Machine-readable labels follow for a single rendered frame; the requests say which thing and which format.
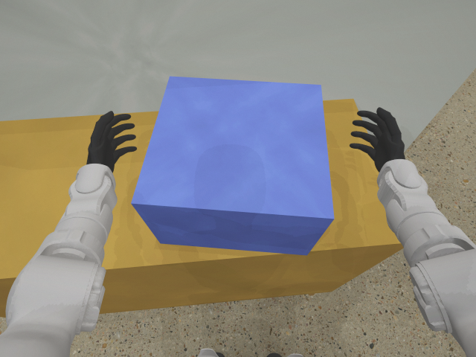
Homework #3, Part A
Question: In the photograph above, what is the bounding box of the carton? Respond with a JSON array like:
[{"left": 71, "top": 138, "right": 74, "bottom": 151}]
[{"left": 131, "top": 77, "right": 334, "bottom": 256}]

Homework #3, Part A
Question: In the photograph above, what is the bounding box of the robot left hand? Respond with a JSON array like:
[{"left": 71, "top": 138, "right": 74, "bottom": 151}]
[{"left": 86, "top": 111, "right": 137, "bottom": 173}]

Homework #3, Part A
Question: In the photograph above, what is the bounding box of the pedestal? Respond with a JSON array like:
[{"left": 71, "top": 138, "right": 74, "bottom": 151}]
[{"left": 0, "top": 99, "right": 403, "bottom": 318}]

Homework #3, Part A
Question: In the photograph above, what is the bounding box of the robot right upper arm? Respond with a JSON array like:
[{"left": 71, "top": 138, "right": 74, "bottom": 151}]
[{"left": 409, "top": 249, "right": 476, "bottom": 357}]

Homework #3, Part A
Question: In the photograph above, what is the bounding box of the left robot forearm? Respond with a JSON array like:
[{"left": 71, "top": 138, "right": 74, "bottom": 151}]
[{"left": 6, "top": 164, "right": 118, "bottom": 327}]

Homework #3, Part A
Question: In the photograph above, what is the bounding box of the robot right hand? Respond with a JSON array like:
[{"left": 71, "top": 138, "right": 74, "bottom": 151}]
[{"left": 350, "top": 107, "right": 405, "bottom": 172}]

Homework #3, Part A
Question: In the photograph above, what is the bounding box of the right robot forearm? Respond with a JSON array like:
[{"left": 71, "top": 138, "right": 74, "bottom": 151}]
[{"left": 377, "top": 159, "right": 476, "bottom": 268}]

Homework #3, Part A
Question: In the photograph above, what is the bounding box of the robot left upper arm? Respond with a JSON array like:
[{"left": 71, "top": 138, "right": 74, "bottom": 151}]
[{"left": 0, "top": 255, "right": 106, "bottom": 357}]

